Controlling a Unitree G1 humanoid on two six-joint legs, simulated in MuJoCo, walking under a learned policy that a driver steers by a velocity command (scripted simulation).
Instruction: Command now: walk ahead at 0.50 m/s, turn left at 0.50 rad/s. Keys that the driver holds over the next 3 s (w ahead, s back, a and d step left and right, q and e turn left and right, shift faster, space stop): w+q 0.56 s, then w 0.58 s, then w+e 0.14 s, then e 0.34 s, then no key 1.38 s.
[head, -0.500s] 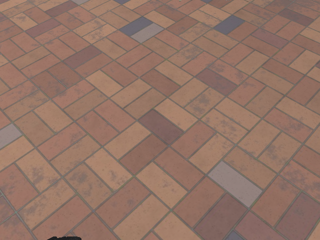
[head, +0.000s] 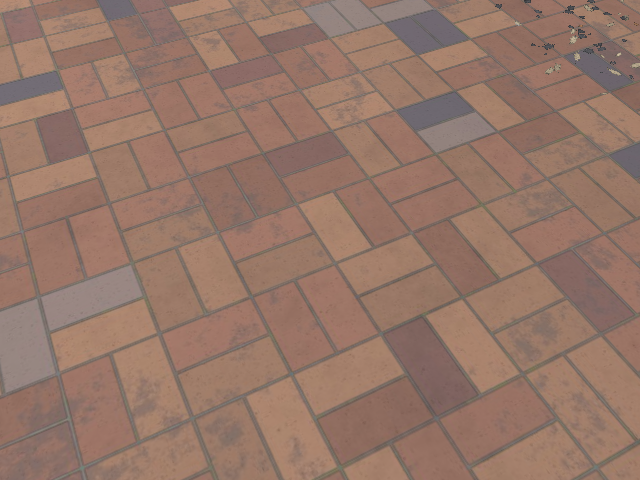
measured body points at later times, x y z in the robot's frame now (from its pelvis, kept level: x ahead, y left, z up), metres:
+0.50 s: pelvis +0.30 +0.03 +0.01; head +0.33 +0.06 +0.45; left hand +0.47 +0.32 -0.08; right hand +0.41 -0.24 -0.11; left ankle +0.18 +0.10 -0.73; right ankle +0.50 -0.06 -0.71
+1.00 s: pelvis +0.55 +0.12 +0.01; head +0.57 +0.14 +0.45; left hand +0.40 +0.37 -0.12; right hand +0.86 +0.03 -0.07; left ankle +0.62 +0.30 -0.71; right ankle +0.50 -0.05 -0.73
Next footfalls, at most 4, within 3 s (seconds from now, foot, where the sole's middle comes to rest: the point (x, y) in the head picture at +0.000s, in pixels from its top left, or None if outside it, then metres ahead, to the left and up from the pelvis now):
0.08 left None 0.22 0.11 -0.77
0.54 right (363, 453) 0.54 -0.03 -0.77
1.04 left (207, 391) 0.65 0.31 -0.77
1.54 right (271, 273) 0.98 0.21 -0.77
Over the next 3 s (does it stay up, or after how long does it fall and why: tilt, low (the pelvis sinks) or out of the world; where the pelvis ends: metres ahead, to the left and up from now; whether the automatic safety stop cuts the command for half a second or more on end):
stays up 0.90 0.34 0.01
